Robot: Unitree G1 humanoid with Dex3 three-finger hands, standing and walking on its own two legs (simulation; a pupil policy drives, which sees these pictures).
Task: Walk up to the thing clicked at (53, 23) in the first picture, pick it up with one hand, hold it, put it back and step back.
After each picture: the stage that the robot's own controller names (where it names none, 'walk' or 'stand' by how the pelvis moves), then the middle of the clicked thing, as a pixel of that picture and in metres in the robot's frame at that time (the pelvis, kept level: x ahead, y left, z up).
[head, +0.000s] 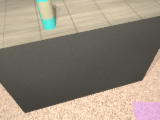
stand; (44, 4) +0.73 +0.22 +0.09
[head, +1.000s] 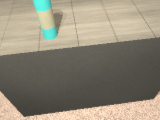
walk; (45, 13) +0.63 +0.23 +0.10
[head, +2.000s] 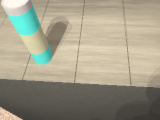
rise first; (32, 34) +0.43 +0.21 +0.12
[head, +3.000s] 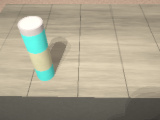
stand; (39, 53) +0.41 +0.18 +0.09
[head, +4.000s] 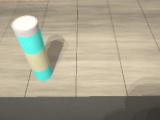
stand; (35, 53) +0.41 +0.19 +0.09
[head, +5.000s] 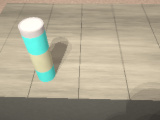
stand; (40, 54) +0.41 +0.18 +0.09
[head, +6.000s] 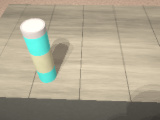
stand; (41, 55) +0.41 +0.18 +0.09
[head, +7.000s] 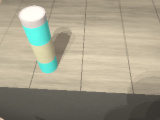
rise first; (42, 44) +0.42 +0.18 +0.09
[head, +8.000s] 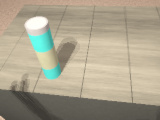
rise first; (46, 52) +0.42 +0.20 +0.09
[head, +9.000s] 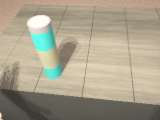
go down; (47, 51) +0.42 +0.18 +0.10
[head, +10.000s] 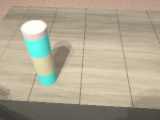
go down; (42, 57) +0.40 +0.17 +0.10
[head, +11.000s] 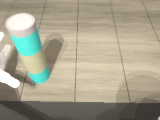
close in; (32, 54) +0.39 +0.18 +0.10
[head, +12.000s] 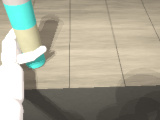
close; (27, 32) +0.45 +0.18 +0.14
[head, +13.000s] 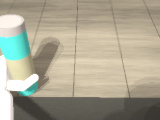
lift; (19, 60) +0.35 +0.21 +0.13
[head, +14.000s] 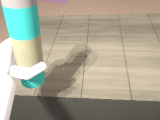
lift; (27, 44) +0.31 +0.17 +0.25
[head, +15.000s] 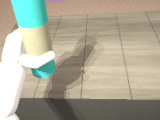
hold; (35, 33) +0.33 +0.14 +0.27
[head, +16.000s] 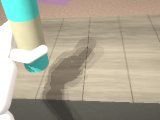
hold; (26, 27) +0.32 +0.16 +0.30
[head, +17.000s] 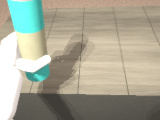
crouch; (31, 38) +0.34 +0.16 +0.24
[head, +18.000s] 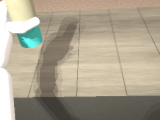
crouch; (19, 2) +0.43 +0.18 +0.30
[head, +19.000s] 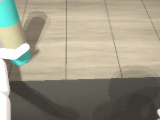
lower; (9, 29) +0.45 +0.21 +0.14
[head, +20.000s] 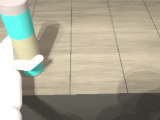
lower; (24, 41) +0.42 +0.19 +0.14
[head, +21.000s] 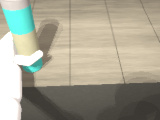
lower; (25, 37) +0.44 +0.19 +0.14
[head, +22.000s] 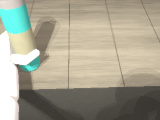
lower; (21, 36) +0.44 +0.20 +0.14
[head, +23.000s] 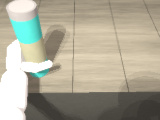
open; (32, 44) +0.41 +0.17 +0.13
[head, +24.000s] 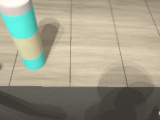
rise; (26, 37) +0.41 +0.17 +0.14
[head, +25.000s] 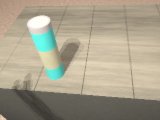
sink last; (48, 51) +0.42 +0.18 +0.11
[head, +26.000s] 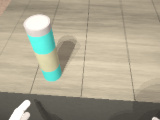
stand; (46, 53) +0.39 +0.17 +0.10
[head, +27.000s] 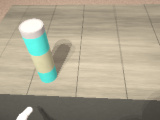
stand; (41, 55) +0.41 +0.19 +0.09
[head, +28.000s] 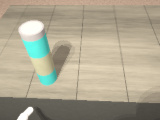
stand; (41, 57) +0.39 +0.19 +0.09
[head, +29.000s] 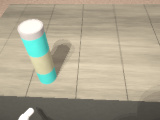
stand; (40, 56) +0.40 +0.19 +0.09
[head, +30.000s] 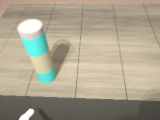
stand; (40, 55) +0.40 +0.19 +0.09
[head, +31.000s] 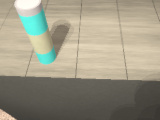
walk; (39, 35) +0.45 +0.18 +0.10
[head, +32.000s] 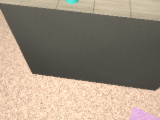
walk; out of the picture +0.81 +0.11 +0.10
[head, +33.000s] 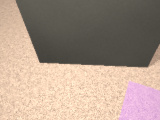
stand; out of the picture +1.11 +0.18 +0.11
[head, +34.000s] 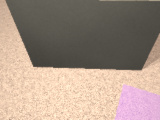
stand; out of the picture +1.08 +0.19 +0.10
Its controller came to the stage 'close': yes
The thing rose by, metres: 0.22
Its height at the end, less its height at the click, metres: +0.00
